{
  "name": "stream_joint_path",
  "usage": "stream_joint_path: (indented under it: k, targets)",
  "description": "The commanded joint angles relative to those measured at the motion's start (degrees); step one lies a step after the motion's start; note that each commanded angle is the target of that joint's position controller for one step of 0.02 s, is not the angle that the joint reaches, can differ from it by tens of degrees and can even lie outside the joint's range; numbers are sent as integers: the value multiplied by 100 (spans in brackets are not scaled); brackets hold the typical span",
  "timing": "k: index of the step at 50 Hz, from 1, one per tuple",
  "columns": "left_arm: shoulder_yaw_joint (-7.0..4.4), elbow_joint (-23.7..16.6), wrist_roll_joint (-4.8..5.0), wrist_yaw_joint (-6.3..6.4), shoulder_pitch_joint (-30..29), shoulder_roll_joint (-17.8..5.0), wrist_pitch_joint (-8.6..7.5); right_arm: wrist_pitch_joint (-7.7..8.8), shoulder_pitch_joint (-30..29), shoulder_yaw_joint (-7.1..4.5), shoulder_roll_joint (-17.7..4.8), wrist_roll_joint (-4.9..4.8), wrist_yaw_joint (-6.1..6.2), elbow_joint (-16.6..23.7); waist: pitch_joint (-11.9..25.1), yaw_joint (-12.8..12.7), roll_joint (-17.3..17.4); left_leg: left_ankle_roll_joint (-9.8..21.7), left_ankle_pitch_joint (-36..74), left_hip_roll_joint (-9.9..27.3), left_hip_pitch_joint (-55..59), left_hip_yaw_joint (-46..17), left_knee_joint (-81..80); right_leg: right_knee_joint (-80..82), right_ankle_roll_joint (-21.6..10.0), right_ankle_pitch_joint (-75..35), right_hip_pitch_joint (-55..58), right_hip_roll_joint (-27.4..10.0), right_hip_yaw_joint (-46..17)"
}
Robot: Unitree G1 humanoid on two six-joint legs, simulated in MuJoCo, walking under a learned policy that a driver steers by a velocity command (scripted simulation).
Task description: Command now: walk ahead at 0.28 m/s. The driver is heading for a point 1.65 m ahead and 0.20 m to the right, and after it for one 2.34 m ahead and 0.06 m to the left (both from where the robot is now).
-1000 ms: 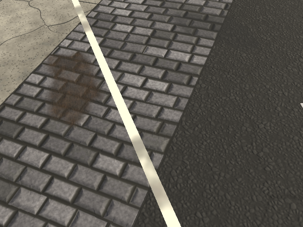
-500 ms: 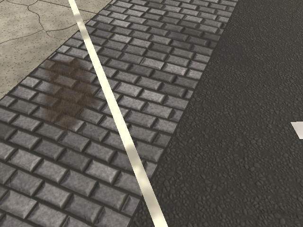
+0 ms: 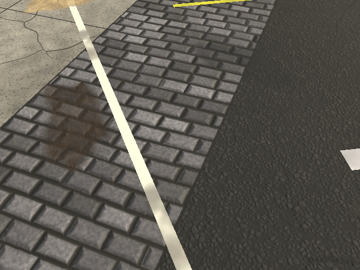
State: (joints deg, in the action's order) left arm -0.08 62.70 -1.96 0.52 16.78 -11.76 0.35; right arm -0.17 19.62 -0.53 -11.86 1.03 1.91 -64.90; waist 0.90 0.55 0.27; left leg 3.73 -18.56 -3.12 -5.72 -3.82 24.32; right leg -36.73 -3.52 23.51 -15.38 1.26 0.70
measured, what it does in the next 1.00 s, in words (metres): walks ahead: left foot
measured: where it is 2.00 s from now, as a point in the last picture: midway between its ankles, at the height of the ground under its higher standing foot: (196, 252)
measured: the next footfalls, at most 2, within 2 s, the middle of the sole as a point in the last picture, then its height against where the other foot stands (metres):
left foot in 0.56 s outside the picture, level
right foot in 1.06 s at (219, 235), level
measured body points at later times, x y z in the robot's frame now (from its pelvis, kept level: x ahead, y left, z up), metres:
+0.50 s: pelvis +0.21 -0.04 -0.01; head +0.25 -0.05 +0.44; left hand +0.08 +0.17 -0.14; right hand +0.39 -0.25 -0.14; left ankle +0.37 +0.05 -0.71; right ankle +0.03 -0.10 -0.74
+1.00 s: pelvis +0.49 -0.04 +0.00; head +0.52 -0.04 +0.45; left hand +0.66 +0.17 -0.13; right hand +0.40 -0.26 -0.15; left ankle +0.38 +0.02 -0.74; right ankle +0.65 -0.15 -0.71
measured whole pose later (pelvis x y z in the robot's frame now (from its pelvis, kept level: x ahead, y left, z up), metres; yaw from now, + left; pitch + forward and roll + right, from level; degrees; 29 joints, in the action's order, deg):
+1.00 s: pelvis +0.49 -0.04 +0.00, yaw +0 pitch +0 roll +1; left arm -1.0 52.7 -1.1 -0.7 2.2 -10.5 -2.7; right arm 5.4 26.0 -0.3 -8.7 1.1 0.8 -62.7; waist -4.2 3.7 -1.8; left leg 5.1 -17.5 -5.6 3.3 4.4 13.9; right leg -35.8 -2.7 1.1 -33.0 -2.6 3.8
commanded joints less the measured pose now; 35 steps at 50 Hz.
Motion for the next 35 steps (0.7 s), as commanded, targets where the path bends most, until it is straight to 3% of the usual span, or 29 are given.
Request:
stream_joint_path:
  k: [1, 3, 4, 5, 6, 7, 8, 9, 10, 12, 15, 20, 22, 24, 26, 27, 28, 29, 30, 31, 32, 33, 35]
  targets:
    - [-104, -587, -3, -83, -602, -426, -262, 114, 393, -241, -922, 44, -15, 79, -1128, 127, 672, 1078, -2008, 1801, -295, -2207, -1634, -456, -85, 265, -1365, -242, 69]
    - [-125, -534, 78, -115, -183, -326, -368, 179, 96, -271, -874, -21, -38, 165, -1073, -203, 651, 862, -1423, 1475, -852, -1591, -1278, 483, -148, -207, -275, -141, 293]
    - [-153, -325, 119, -102, 392, -267, -399, 197, -113, -267, -806, -48, -49, 249, -971, -478, 514, 699, -1192, 1180, -1446, -1214, -903, 1045, -150, -515, 800, 75, 417]
    - [-227, -102, 110, -61, 1041, -406, -428, 247, -262, -234, -652, -18, -60, 360, -810, -710, 99, 528, -834, 845, -2135, -792, -152, 1382, -158, -502, 1888, -67, 19]
    - [-381, 21, 38, -4, 1829, -987, -471, 324, -433, -107, -207, -61, -121, 583, -463, -996, -1332, 212, -663, 67, -3039, 196, 1782, 2479, -481, 1031, 2704, -1414, -2195]
    - [-458, 224, 103, -20, 2308, -1259, -412, 360, -538, -175, -470, 84, -160, 750, -484, -920, -1533, 169, -1277, -103, -3666, 437, 3063, 2952, -835, 1525, 2615, -2271, -3731]
    - [-372, 70, 85, -21, 1716, -927, -394, 367, -577, -214, -599, 175, -208, 735, -902, -539, -678, 244, -893, 307, -3777, 165, 3763, 2886, -875, 1524, 2063, -2233, -3461]
    - [-325, -139, 80, -50, 1185, -739, -436, 399, -553, -175, -410, 138, -270, 691, -1093, -322, -317, 243, -313, 521, -3707, 104, 3910, 2913, -815, 1034, 1642, -2004, -2928]
    - [-296, -258, 81, -56, 882, -660, -486, 433, -504, -159, -310, 96, -316, 660, -1050, -169, -245, 195, 115, 657, -3526, 131, 3844, 3000, -724, 386, 1474, -1754, -2402]
    - [-214, -235, 94, -35, 887, -452, -578, 393, -504, -194, -374, 131, -374, 650, -855, -76, -336, 61, 541, 710, -3363, 340, 3737, 2989, -599, -1126, 1551, -1391, -1581]
    - [-150, -6, 120, -11, 1441, -378, -628, 294, -807, -209, -337, 104, -378, 801, -670, -96, -462, -60, 738, 606, -3579, 662, 3650, 2700, -542, -3381, 1882, -1205, -874]
    - [-61, 45, 104, 45, 1591, -326, -627, 254, -2148, -80, -119, 30, -382, 1360, -955, -285, -542, -125, 1267, 355, -3260, 1114, 2010, 2797, -487, -4367, 1505, -971, -392]
    - [-63, 88, 95, 72, 1658, -411, -640, 253, -2393, -44, -113, -7, -365, 1486, -968, -315, -621, -15, 1394, 216, -2803, 1263, 1353, 2797, -489, -4832, 1520, -1042, -323]
    - [-81, 101, 93, 89, 1556, -517, -666, 263, -2183, -87, -271, -17, -308, 1505, -795, -127, -661, 206, 1344, 53, -2227, 1291, 1043, 2436, -443, -6016, 1728, -1170, -241]
    - [-122, 70, 88, 116, 1359, -643, -665, 321, -1218, -209, -527, -19, -228, 1246, -247, 328, -691, 437, 1107, -178, -1260, 1204, 901, 1304, -373, -7185, 1989, -1228, -167]
    - [-144, 36, 105, 110, 1215, -709, -638, 367, -366, -292, -639, -22, -184, 970, 171, 689, -665, 560, 1237, -193, -393, 1122, 547, 333, -353, -7011, 1889, -1190, -121]
    - [-138, -26, 131, 78, 1129, -680, -627, 404, 440, -394, -850, 63, -126, 749, 563, 1028, -495, 732, 1003, 286, 798, 631, 297, -927, -334, -5752, 1106, -1017, -34]
    - [-47, -195, 188, 21, 1414, -184, -616, 409, 1053, -534, -1388, 200, -97, 690, 1227, 907, 488, 1212, 126, 1910, 2057, -1527, 139, -3041, -227, -2345, -302, -366, 275]
    - [-137, -169, 217, -28, 1730, -250, -575, 337, 727, -545, -1362, 81, -185, 728, 1428, 584, 841, 1882, -427, 2669, 2286, -3921, -839, -4486, -206, 561, -1659, 401, -188]
    - [-205, -332, 107, -16, 1172, -502, -548, 340, 25, -496, -1103, -68, -218, 818, 471, 347, 352, 1715, -1107, 2440, 1463, -3243, -1131, -4487, -306, 9, -2137, -77, -447]
    - [-222, -480, 67, -50, 681, -512, -577, 387, -416, -389, -677, -89, -246, 912, -166, 249, 77, 1540, -880, 2226, 600, -2507, -1371, -4177, -316, -450, -2133, -291, -406]
    - [-232, -500, 68, -65, 544, -396, -570, 453, -570, -313, -410, -42, -250, 887, -513, 33, -152, 1328, -205, 1966, -54, -1933, -1538, -3806, -299, -655, -1857, -470, -407]
    - [-212, -463, -29, -121, 701, -152, -428, 572, -414, -209, -172, -12, -195, 723, -516, -269, -65, 1057, 840, 1578, -658, -1108, -1630, -3285, -157, -737, -1275, -635, -392]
